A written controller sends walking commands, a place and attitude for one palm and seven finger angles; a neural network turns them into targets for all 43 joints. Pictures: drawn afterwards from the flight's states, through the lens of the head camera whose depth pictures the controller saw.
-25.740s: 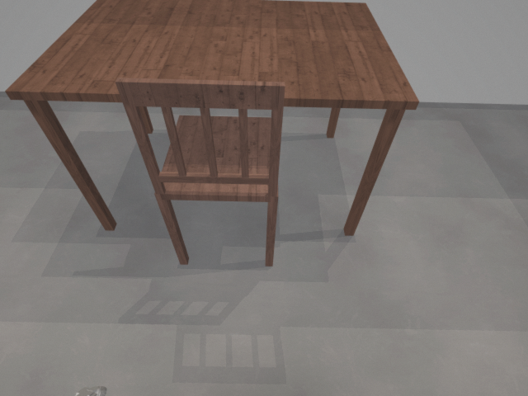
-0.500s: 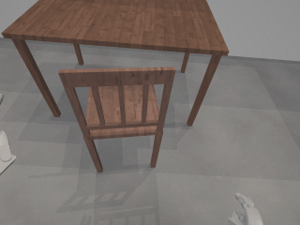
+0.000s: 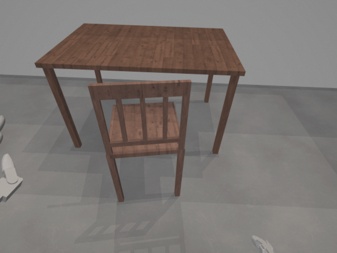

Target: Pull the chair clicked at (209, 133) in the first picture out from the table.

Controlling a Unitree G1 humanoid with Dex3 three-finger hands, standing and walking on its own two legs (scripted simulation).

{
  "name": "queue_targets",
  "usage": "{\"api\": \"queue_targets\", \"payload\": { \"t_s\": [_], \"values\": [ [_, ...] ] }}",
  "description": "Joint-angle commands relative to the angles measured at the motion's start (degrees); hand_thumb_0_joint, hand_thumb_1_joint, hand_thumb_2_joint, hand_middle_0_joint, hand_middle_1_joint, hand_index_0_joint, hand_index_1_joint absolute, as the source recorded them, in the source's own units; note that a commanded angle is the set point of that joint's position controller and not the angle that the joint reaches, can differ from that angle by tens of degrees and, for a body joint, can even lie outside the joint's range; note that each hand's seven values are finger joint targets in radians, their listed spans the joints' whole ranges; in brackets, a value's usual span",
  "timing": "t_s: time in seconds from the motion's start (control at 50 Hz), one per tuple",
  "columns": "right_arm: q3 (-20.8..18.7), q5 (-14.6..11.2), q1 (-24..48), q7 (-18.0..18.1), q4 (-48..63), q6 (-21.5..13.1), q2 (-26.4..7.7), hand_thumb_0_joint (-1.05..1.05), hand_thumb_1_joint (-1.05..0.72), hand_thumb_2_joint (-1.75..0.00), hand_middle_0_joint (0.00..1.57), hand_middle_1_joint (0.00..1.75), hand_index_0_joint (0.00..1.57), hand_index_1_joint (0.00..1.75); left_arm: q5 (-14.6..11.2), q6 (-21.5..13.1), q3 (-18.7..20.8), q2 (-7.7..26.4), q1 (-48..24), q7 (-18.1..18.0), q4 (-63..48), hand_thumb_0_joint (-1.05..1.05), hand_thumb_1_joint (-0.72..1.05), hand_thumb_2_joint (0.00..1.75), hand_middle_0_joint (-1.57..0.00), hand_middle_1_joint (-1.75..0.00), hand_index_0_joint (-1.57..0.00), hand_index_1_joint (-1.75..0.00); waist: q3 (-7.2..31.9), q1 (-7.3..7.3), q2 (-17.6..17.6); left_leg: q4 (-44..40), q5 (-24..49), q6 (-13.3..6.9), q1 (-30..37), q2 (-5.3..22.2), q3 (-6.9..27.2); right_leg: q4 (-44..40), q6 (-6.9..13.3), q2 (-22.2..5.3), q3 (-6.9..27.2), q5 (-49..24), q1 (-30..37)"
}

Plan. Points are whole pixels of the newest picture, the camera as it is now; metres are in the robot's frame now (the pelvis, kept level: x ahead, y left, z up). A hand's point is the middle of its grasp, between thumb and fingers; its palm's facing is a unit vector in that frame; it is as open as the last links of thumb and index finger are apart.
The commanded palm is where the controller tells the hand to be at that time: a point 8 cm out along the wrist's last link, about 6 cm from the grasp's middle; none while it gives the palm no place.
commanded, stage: stop stepping back and stand still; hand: left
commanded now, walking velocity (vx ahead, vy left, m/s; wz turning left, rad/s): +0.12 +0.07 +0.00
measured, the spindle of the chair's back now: (143, 120) +0.69 +0.14 -0.10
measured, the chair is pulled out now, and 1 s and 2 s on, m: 0.25 0.25 0.25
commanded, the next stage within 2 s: let the arm hang, fingers relaxed in 0.88 s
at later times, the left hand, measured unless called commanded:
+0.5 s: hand (7, 185) +0.19 +0.29 +0.17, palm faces +0.47 -0.77 -0.44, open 7.4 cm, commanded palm +0.13 +0.32 +0.18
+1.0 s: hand (12, 176) +0.21 +0.31 +0.15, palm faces +0.41 -0.79 -0.46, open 7.4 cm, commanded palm none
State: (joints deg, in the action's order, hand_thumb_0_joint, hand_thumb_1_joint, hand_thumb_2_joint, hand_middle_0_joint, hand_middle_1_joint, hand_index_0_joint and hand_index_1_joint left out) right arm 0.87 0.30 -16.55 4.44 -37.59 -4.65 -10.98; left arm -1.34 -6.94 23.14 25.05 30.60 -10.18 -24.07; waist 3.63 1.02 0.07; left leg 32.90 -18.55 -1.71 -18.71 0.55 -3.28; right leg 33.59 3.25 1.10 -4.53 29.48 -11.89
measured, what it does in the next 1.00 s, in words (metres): steps on the spot: left foot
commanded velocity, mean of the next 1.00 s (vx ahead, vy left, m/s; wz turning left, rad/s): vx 0.02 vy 0.01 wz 0.00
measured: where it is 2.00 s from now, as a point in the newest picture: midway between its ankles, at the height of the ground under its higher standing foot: outside the picture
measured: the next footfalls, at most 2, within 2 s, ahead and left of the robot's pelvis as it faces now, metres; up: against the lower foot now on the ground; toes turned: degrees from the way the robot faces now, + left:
left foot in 0.24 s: +0.07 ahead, +0.14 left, +0.00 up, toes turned +4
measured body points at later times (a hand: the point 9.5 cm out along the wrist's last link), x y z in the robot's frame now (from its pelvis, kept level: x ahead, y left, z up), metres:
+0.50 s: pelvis -0.01 +0.02 +0.00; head -0.01 +0.02 +0.45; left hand +0.16 +0.33 +0.19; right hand +0.15 -0.21 -0.10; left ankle +0.03 +0.13 -0.73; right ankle +0.00 -0.08 -0.73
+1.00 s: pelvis +0.01 +0.04 +0.01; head +0.02 +0.04 +0.46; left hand +0.19 +0.35 +0.18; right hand +0.19 -0.20 -0.07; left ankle +0.03 +0.14 -0.73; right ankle +0.00 -0.08 -0.73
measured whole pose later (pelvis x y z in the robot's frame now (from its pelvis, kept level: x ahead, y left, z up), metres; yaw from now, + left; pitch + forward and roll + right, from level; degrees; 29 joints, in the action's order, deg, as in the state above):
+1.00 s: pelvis +0.01 +0.04 +0.01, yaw +0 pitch +0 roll -1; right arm -0.1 -0.4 -10.0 3.8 -36.7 -7.4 -13.2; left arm -2.3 -9.2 21.2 23.1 30.0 -8.5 -23.8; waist -0.5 -0.5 1.1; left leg 27.5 -13.3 -1.7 -14.1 0.8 -3.9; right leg 24.7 -0.5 0.0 -1.7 13.6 -10.6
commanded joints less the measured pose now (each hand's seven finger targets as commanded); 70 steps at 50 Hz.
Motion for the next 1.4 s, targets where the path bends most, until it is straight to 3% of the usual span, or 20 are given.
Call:
{"api": "queue_targets", "payload": {
  "t_s": [0.0, 0.02, 0.04, 0.08, 0.16, 0.18, 0.24, 0.26, 0.34, 0.4, 0.46, 0.56, 0.94, 0.96, 0.98, 1.02, 1.1, 1.18, 1.3, 1.38],
  "values": [
    [-3.6, 0.5, 9.9, -0.5, 8.4, -3.0, -9.4, 0.00, -0.90, -0.90, 0.20, 0.30, 0.20, 0.30, -0.8, -4.8, 8.9, 13.9, -15.0, 0.6, -17.1, 0.00, 0.90, 0.90, -0.20, -0.30, -0.20, -0.30, -5.3, -0.19, -10.6, 32.2, -1.3, 3.0, -14.8, 1.4, 2.1, -24.6, 11.3, -22.0, 31.2, -5.8, -3.2],
    [-3.3, -0.6, 8.3, -0.5, 7.4, -3.4, -7.4, 0.00, -0.90, -0.90, 0.20, 0.30, 0.20, 0.30, -1.1, -4.4, 6.9, 10.5, -11.3, 0.1, -12.4, 0.00, 0.90, 0.90, -0.20, -0.30, -0.20, -0.30, 0.8, -0.67, -9.6, 30.5, -3.6, 2.5, -16.1, 1.2, 2.9, -22.4, 9.8, -20.2, 26.7, -0.7, 4.2],
    [-4.1, -0.9, 8.0, -0.5, 7.7, -3.5, -8.4, 0.00, -0.90, -0.90, 0.20, 0.30, 0.20, 0.30, -0.9, -3.3, 6.0, 9.9, -11.3, 0.4, -11.4, 0.00, 0.90, 0.90, -0.20, -0.30, -0.20, -0.30, -0.7, -0.75, -8.4, 28.2, -4.7, 2.4, -12.3, 1.8, 2.9, -23.9, 7.6, -18.6, 25.1, 10.3, -2.6],
    [-3.7, -0.8, 9.4, 0.4, 8.1, -3.1, -8.0, 0.00, -0.90, -0.90, 0.20, 0.30, 0.20, 0.30, -0.9, -3.2, 4.5, 8.1, -7.7, 0.4, -11.2, 0.00, 0.90, 0.90, -0.20, -0.30, -0.20, -0.30, -6.2, -0.38, -4.5, 18.6, -2.1, 1.9, -5.9, 3.0, 1.0, -24.0, 6.8, -17.4, 19.7, 8.1, -10.2],
    [-3.0, 0.0, 9.2, 1.6, 8.0, -4.5, -7.4, 0.00, -0.90, -0.90, 0.20, 0.30, 0.20, 0.30, -0.6, -4.4, 7.0, 10.3, -6.7, -1.4, -15.7, 0.00, 0.90, 0.90, -0.20, -0.30, -0.20, -0.30, -2.9, -0.83, -2.2, -3.2, -2.3, 0.5, 8.1, 0.2, -3.3, -17.3, 3.7, -12.9, 12.4, 4.6, -8.1],
    [-3.2, -0.1, 8.6, 1.7, 8.2, -5.0, -7.8, 0.00, -0.90, -0.90, 0.20, 0.30, 0.20, 0.30, -0.7, -4.7, 6.7, 10.0, -6.9, -1.4, -16.1, 0.00, 0.90, 0.90, -0.20, -0.30, -0.20, -0.30, -2.9, -0.55, -0.2, -6.9, -4.2, -0.3, 10.2, 1.1, -1.5, -13.6, 2.3, -11.3, 11.6, 3.7, -8.4],
    [-3.3, -0.7, 9.0, 1.6, 8.6, -5.5, -9.0, 0.00, -0.90, -0.90, 0.20, 0.30, 0.20, 0.30, -1.0, -5.7, 7.4, 9.7, -5.7, -1.6, -16.0, 0.00, 0.90, 0.90, -0.20, -0.30, -0.20, -0.30, -2.8, -0.77, 15.8, -19.5, -12.2, -5.7, 7.3, 14.7, 18.8, 5.7, -3.5, -1.4, 2.4, -2.6, -10.5],
    [-3.1, -0.8, 9.8, 1.3, 8.3, -5.8, -8.3, 0.00, -0.90, -0.90, 0.20, 0.30, 0.20, 0.30, -0.7, -5.6, 7.9, 9.7, -5.4, -1.3, -15.3, 0.00, 0.90, 0.90, -0.20, -0.30, -0.20, -0.30, -3.8, -0.82, 16.1, -23.6, -21.9, -5.7, -1.2, 15.0, 19.0, 9.6, -3.5, -1.3, 3.2, -1.7, -5.1],
    [-2.8, -0.7, 9.9, 0.4, 8.1, -7.2, -8.2, 0.00, -0.90, -0.90, 0.20, 0.30, 0.20, 0.30, -0.1, -5.6, 7.6, 8.7, -4.2, -0.6, -12.3, 0.00, 0.90, 0.90, -0.20, -0.30, -0.20, -0.30, -5.8, -1.13, 6.6, -13.3, -11.5, -1.8, -5.3, 7.4, 7.2, -9.4, -2.8, -2.6, 4.8, -12.1, 3.6],
    [-3.7, -0.9, 8.4, -0.5, 7.6, -6.6, -8.0, 0.00, -0.90, -0.90, 0.20, 0.30, 0.20, 0.30, -1.8, -4.8, 6.5, 7.6, -2.1, 0.2, -10.6, 0.00, 0.90, 0.90, -0.20, -0.30, -0.20, -0.30, -3.8, -0.54, -8.6, 0.6, -2.6, 1.2, 0.2, 1.9, 1.5, -18.9, 1.4, -11.3, 19.7, -6.5, -3.0],
    [-3.2, -1.0, 9.0, -0.5, 7.7, -6.4, -7.9, 0.00, -0.90, -0.90, 0.20, 0.30, 0.20, 0.30, -1.9, -4.8, 6.4, 7.9, -4.1, -0.1, -12.6, 0.00, 0.90, 0.90, -0.20, -0.30, -0.20, -0.30, -0.3, -0.57, -2.7, -4.9, 6.8, 1.2, 4.7, 2.5, 2.5, -13.0, 0.8, -10.2, 14.0, -23.6, 1.2],
    [-2.5, -0.9, 11.1, 0.5, 8.9, -6.2, -7.9, 0.00, -0.90, -0.90, 0.20, 0.30, 0.20, 0.30, -1.4, -5.1, 7.0, 8.7, -4.5, -0.1, -14.7, 0.00, 0.90, 0.90, -0.20, -0.30, -0.20, -0.30, 0.5, -1.64, 5.6, -12.0, 17.6, -0.5, 8.4, 7.2, 7.1, -8.4, -3.4, -3.1, 5.2, -24.0, 1.7],
    [-3.2, -0.9, 11.4, 0.9, 10.6, -4.7, -8.7, 0.00, -0.90, -0.90, 0.20, 0.30, 0.20, 0.30, -2.4, -4.3, 7.1, 8.6, -0.8, -0.2, -14.6, 0.00, 0.90, 0.90, -0.20, -0.30, -0.20, -0.30, 2.4, -1.32, 4.8, -11.1, 18.4, 1.2, 8.1, 4.9, 4.0, -12.1, -3.0, -3.4, 6.1, -29.1, 4.2],
    [-6.0, -0.3, 13.5, -4.7, -3.7, -6.2, -18.1, 0.00, -0.90, -0.90, 0.20, 0.30, 0.20, 0.30, 3.7, 2.4, -17.3, -1.6, -5.4, 7.4, 32.4, 0.00, 0.90, 0.90, -0.20, -0.30, -0.20, -0.30, -2.8, 1.10, 2.7, -1.6, 28.8, 0.2, 4.6, 6.4, 4.6, -3.3, -1.9, -8.7, 2.8, -36.6, -4.1],
    [-6.2, -0.9, 9.5, -4.9, -2.4, -2.0, -16.9, 0.00, -0.90, -0.90, 0.20, 0.30, 0.20, 0.30, 2.6, 5.7, -15.7, -1.0, -6.7, 9.0, 33.8, 0.00, 0.90, 0.90, -0.20, -0.30, -0.20, -0.30, 2.0, 0.58, 2.8, -2.5, 26.6, 0.6, 7.6, 6.5, 4.9, -5.1, -1.7, -8.3, 6.6, -30.0, -5.4],
    [-4.7, 0.1, 9.1, -5.0, -1.6, 0.3, -14.8, 0.00, -0.90, -0.90, 0.20, 0.30, 0.20, 0.30, 2.7, 5.8, -17.2, -2.2, -10.2, 9.7, 39.0, 0.00, 0.90, 0.90, -0.20, -0.30, -0.20, -0.30, 1.0, -0.01, -0.4, -4.5, 18.4, -1.9, 3.4, 7.5, 8.1, -2.8, -2.0, -6.4, 4.4, -18.1, -6.7],
    [-3.5, 1.6, 9.1, -4.8, -4.7, 2.8, -13.6, 0.00, -0.90, -0.90, 0.20, 0.30, 0.20, 0.30, 3.1, 6.3, -19.5, -1.8, -16.6, 9.4, 54.2, 0.00, 0.90, 0.90, -0.20, -0.30, -0.20, -0.30, -1.2, -0.34, -10.3, -6.1, 13.2, -2.0, 1.9, 5.5, 9.0, -5.9, -1.6, -7.3, 7.3, -18.9, -4.2],
    [-2.0, 1.9, 8.9, -4.3, -9.7, 4.5, -10.8, 0.00, -0.90, -0.90, 0.20, 0.30, 0.20, 0.30, 2.7, 7.4, -21.3, -3.5, -19.1, 9.0, 66.9, 0.00, 0.90, 0.90, -0.20, -0.30, -0.20, -0.30, -3.6, -0.52, 1.4, -11.4, 7.5, -1.1, 2.8, 4.9, 8.3, -9.1, -2.1, -6.6, 8.6, -14.6, -2.7],
    [-2.0, 1.5, 5.5, -3.1, -16.6, 4.6, -7.6, 0.00, -0.90, -0.90, 0.20, 0.30, 0.20, 0.30, 2.3, 6.8, -21.0, -6.6, -16.2, 8.8, 78.2, 0.00, 0.90, 0.90, -0.20, -0.30, -0.20, -0.30, -0.5, -0.75, 8.8, -12.4, 7.8, -0.7, 6.6, 4.9, 7.3, -12.5, -1.5, -6.5, 8.3, -18.1, 1.4],
    [-2.4, 1.3, 1.9, -2.7, -19.6, 5.1, -6.4, 0.00, -0.90, -0.90, 0.20, 0.30, 0.20, 0.30, 2.1, 6.9, -21.6, -8.0, -15.8, 8.7, 81.8, 0.00, 0.90, 0.90, -0.20, -0.30, -0.20, -0.30, -3.6, -0.20, 4.3, -13.2, 4.8, -0.6, 6.2, 5.3, 7.8, -14.3, -1.1, -6.4, 8.1, -15.7, -0.6]
  ]
}}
